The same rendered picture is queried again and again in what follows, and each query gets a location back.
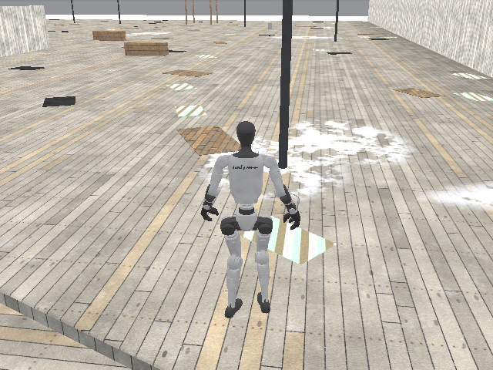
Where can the left robot upper arm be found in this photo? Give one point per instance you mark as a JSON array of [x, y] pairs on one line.
[[221, 162]]

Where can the robot left forearm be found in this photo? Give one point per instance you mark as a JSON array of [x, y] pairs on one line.
[[208, 200]]

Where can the robot torso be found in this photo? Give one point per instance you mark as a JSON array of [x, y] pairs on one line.
[[246, 182]]

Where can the robot right forearm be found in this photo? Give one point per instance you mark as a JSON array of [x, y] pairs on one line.
[[288, 202]]

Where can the left robot hand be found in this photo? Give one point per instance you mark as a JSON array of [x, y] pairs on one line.
[[212, 211]]

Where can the right robot upper arm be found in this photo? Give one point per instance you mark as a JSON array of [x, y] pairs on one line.
[[275, 175]]

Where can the right robot thigh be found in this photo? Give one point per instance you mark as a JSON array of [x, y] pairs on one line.
[[264, 229]]

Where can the right robot hand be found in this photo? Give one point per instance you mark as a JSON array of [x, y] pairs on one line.
[[294, 217]]

